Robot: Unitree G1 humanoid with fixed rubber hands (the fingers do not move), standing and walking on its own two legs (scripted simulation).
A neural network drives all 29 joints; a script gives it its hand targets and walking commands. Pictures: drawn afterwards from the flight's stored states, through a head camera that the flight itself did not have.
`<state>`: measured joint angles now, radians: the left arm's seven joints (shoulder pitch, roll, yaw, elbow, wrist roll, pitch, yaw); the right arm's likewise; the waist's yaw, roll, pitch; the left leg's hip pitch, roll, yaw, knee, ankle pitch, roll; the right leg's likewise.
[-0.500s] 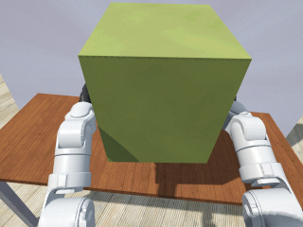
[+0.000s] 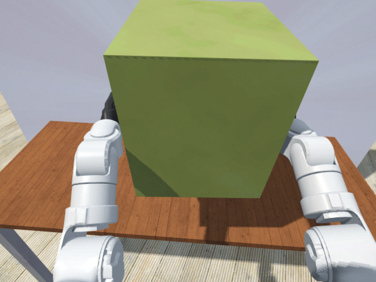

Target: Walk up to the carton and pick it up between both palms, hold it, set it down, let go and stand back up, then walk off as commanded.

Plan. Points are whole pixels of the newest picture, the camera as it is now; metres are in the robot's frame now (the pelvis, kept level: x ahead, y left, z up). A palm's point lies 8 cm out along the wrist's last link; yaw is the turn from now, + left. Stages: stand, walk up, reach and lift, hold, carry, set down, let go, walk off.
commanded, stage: hold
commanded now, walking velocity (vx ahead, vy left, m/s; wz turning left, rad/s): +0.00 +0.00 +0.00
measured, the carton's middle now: (200, 97) +0.42 +0.00 +0.25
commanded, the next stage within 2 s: set down in 1.70 s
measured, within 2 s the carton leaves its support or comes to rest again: neither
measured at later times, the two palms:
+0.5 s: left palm (112, 126) +0.36 +0.17 +0.21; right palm (284, 123) +0.38 -0.18 +0.22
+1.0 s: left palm (111, 126) +0.36 +0.17 +0.21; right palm (283, 124) +0.38 -0.18 +0.21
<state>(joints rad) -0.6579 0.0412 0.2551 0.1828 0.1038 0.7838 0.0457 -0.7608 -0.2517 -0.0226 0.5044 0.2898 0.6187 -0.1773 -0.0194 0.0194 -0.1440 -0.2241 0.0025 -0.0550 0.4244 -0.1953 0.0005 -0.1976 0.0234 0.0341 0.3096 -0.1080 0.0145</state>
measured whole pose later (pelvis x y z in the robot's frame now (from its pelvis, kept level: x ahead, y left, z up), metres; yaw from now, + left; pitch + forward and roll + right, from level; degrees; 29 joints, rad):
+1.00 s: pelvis +0.01 +0.00 +0.00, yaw +1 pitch +0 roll -2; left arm -0.62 0.04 0.25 0.15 0.09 0.78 0.04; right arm -0.72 -0.24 -0.02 0.45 0.31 0.63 -0.20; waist -0.04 0.01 -0.15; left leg -0.21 0.00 -0.08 0.43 -0.21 0.00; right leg -0.17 0.03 0.03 0.30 -0.12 0.01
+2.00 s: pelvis +0.01 -0.01 +0.00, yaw +1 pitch -1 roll -1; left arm -0.70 0.02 0.32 0.34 0.15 0.58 0.02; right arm -0.79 -0.20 -0.09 0.66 0.19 0.41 -0.12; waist -0.02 -0.01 -0.10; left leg -0.17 0.00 -0.07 0.37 -0.18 -0.01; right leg -0.15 0.03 0.04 0.30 -0.12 0.01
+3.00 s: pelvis +0.02 -0.03 +0.00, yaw +1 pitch +2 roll +0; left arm -0.51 -0.05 0.25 0.31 0.12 0.38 0.11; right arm -0.65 -0.20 -0.09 0.71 0.13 0.15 -0.03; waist 0.03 0.01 -0.03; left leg -0.21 0.02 -0.08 0.34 -0.17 -0.04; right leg -0.22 0.04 0.02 0.31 -0.13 -0.02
